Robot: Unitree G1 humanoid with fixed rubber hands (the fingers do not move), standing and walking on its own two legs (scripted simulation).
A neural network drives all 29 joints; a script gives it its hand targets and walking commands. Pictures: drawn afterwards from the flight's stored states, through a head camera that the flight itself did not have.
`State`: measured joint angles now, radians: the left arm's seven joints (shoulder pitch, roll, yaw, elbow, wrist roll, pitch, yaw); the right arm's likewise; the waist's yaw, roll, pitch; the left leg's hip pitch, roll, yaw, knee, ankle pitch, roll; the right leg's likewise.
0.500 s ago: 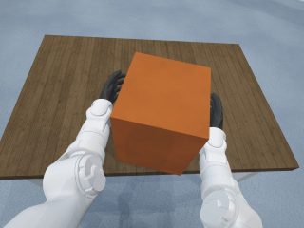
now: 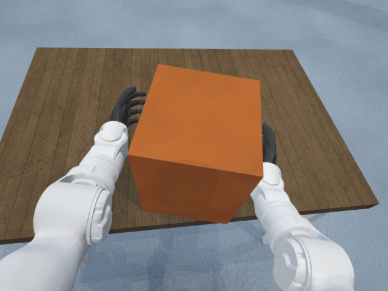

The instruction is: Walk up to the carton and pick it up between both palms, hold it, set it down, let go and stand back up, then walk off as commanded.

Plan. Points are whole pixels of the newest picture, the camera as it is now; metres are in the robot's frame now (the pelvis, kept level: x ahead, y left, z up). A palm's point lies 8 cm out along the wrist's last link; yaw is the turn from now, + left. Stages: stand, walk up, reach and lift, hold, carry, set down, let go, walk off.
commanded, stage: set down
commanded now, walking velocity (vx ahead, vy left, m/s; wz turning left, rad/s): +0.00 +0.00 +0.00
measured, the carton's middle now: (195, 151) +0.42 -0.03 +0.03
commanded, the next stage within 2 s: none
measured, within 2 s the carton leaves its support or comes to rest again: neither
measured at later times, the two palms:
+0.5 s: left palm (94, 158) +0.42 +0.17 +0.02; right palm (267, 179) +0.35 -0.18 +0.01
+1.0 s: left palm (83, 186) +0.35 +0.19 +0.03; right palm (274, 198) +0.30 -0.17 +0.03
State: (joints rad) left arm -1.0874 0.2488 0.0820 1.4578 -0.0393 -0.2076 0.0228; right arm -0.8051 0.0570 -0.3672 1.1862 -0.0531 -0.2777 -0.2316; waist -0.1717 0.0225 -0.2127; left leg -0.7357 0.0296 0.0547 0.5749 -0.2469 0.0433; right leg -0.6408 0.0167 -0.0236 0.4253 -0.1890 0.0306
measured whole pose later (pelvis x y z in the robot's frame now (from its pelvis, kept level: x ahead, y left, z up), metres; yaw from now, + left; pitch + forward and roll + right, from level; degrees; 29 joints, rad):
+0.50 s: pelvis -0.02 +0.00 +0.00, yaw +1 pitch +18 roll -4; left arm -0.79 0.29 0.02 1.16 -0.09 -0.18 -0.05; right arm -0.64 -0.02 -0.10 1.08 0.15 -0.38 -0.29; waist -0.13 0.05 -0.13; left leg -0.68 0.02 0.03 0.60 -0.24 0.05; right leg -0.57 0.01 -0.04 0.44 -0.18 0.04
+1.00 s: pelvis -0.07 -0.01 +0.00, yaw +2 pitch +11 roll -3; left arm -0.77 0.36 -0.14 1.16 -0.27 -0.11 -0.06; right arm -0.60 0.03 -0.11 0.87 0.17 -0.08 -0.32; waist -0.12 -0.02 -0.08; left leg -0.62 0.02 0.03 0.63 -0.20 0.04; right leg -0.55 0.01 -0.04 0.54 -0.18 0.02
